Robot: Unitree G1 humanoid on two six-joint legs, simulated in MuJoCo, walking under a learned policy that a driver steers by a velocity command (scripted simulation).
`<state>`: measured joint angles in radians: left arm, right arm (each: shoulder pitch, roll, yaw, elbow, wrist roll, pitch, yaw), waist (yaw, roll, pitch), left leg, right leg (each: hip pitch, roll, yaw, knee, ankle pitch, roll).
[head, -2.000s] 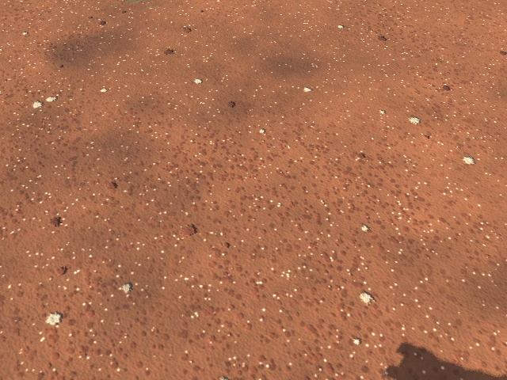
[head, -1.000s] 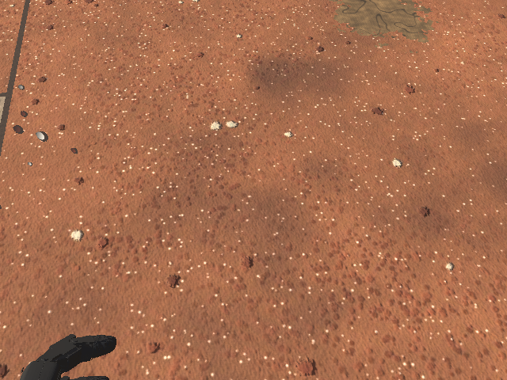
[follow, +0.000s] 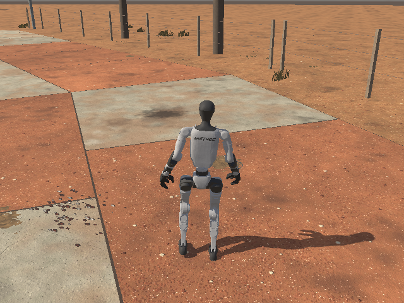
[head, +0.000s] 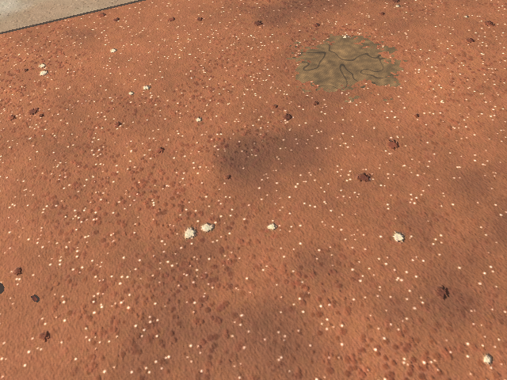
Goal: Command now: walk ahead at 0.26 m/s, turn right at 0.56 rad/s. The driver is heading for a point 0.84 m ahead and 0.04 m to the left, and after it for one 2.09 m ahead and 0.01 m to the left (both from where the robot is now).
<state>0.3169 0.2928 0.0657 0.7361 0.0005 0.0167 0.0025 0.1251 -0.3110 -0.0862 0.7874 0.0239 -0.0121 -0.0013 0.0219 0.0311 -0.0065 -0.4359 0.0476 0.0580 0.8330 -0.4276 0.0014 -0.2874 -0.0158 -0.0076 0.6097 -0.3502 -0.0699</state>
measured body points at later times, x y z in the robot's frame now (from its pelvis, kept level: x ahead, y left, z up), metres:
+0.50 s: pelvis +0.13 +0.01 +0.00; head +0.17 +0.02 +0.45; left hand +0.31 +0.27 -0.11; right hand +0.25 -0.28 -0.09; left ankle +0.22 +0.10 -0.73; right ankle +0.01 -0.10 -0.67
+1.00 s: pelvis +0.28 +0.02 +0.00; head +0.32 +0.02 +0.45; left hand +0.28 +0.31 -0.12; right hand +0.50 -0.22 -0.09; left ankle +0.42 +0.15 -0.70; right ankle +0.12 -0.12 -0.73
